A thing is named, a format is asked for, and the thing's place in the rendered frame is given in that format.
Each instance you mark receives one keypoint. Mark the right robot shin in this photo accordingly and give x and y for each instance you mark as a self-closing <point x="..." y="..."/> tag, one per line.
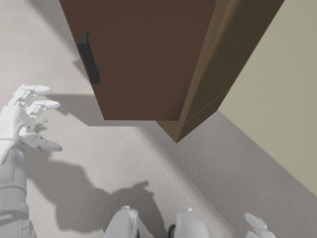
<point x="185" y="209"/>

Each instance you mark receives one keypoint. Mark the left robot upper arm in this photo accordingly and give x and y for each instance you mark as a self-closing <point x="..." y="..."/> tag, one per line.
<point x="18" y="229"/>

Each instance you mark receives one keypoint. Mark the left robot forearm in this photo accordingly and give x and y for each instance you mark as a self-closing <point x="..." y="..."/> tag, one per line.
<point x="13" y="182"/>

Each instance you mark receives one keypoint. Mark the cupboard door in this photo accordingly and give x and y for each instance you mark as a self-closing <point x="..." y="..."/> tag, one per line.
<point x="146" y="51"/>

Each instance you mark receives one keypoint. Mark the left robot thigh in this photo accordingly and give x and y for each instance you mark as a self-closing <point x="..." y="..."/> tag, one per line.
<point x="124" y="224"/>

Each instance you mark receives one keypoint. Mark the handle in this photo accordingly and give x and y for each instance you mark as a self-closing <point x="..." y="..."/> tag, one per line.
<point x="88" y="58"/>

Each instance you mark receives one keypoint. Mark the robot left hand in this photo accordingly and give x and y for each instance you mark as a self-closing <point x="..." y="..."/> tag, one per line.
<point x="13" y="117"/>

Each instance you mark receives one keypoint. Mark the robot right hand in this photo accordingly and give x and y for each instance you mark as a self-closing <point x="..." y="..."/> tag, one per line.
<point x="259" y="226"/>

